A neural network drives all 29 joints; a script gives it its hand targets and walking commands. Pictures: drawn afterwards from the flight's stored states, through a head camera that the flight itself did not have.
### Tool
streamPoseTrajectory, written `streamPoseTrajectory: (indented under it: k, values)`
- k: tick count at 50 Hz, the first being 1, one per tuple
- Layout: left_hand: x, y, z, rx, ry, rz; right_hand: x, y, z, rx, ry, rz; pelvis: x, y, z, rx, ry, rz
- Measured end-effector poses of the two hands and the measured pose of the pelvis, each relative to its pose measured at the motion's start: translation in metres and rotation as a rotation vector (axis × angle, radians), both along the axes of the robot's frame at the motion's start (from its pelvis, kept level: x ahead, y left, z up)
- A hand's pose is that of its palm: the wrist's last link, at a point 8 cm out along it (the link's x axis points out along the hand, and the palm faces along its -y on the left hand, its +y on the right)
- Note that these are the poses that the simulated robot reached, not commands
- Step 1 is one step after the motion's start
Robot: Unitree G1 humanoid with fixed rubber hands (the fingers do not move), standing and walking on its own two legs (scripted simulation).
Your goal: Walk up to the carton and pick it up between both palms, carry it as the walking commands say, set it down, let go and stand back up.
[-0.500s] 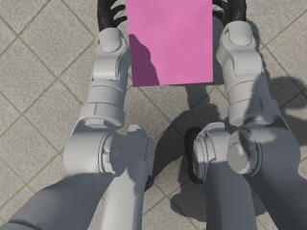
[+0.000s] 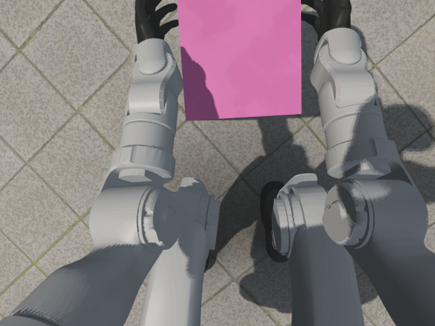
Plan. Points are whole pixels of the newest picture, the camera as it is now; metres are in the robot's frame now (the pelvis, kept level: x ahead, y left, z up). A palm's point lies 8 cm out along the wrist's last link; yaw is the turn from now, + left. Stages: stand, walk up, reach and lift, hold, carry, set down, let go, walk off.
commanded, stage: set down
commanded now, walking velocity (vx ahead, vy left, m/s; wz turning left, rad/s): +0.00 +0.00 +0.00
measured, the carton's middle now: (237, 54) +0.52 -0.02 -0.26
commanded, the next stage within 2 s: none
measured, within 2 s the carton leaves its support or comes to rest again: neither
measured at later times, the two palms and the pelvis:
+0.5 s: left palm (150, 37) +0.53 +0.10 -0.14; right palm (333, 26) +0.52 -0.15 -0.15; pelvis +0.00 +0.00 +0.00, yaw +0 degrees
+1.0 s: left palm (152, 44) +0.52 +0.11 -0.16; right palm (330, 34) +0.52 -0.16 -0.16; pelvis +0.00 +0.00 -0.01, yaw +0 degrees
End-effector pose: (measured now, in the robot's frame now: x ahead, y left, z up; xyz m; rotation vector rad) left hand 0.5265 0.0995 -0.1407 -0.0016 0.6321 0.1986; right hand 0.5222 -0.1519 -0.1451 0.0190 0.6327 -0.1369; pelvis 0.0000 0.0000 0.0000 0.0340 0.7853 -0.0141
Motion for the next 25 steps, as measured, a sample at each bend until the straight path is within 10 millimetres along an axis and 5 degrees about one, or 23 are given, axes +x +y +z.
streamPoseTrajectory:
  k: [25]
  values:
    - [0.0011, 0.0040, -0.0029, -0.026, -0.017, -0.049, 0.0011, -0.0025, -0.0022, 0.009, -0.011, 0.030, -0.0003, -0.0004, -0.0025, 0.001, 0.000, 0.002]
